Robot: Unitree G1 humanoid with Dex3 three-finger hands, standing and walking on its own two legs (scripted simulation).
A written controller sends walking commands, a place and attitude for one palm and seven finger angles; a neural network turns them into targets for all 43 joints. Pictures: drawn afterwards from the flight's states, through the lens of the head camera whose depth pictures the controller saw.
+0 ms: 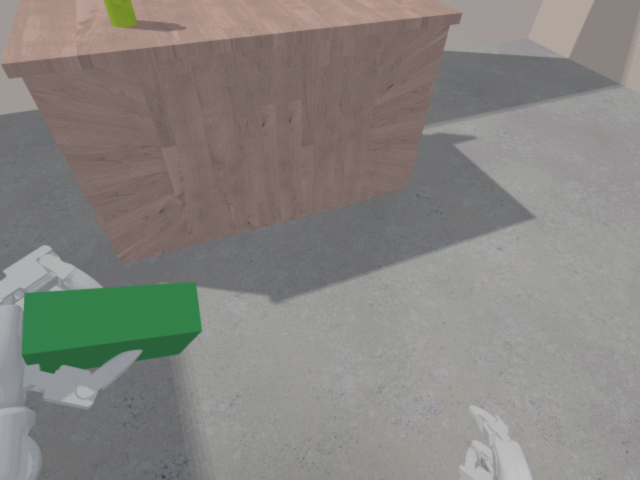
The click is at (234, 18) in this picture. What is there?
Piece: table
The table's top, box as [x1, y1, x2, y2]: [1, 0, 461, 78]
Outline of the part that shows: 1,65 8,77 10,78 459,23 461,12 437,0 131,0 137,23 130,27 120,28 111,25 103,0 20,0 2,58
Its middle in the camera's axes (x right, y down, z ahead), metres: -0.29 -0.83 +1.34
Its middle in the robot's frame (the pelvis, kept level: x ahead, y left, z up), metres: +1.55 +0.38 +0.06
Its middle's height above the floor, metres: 0.83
